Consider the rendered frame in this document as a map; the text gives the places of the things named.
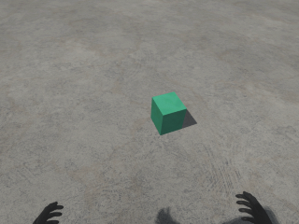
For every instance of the carton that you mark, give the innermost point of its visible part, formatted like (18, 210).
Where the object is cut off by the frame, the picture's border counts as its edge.
(167, 112)

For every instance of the robot left hand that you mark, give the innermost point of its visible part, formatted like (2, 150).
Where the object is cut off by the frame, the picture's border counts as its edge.
(46, 214)

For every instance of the robot right hand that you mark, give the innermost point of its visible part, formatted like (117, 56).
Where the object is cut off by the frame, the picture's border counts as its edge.
(257, 211)

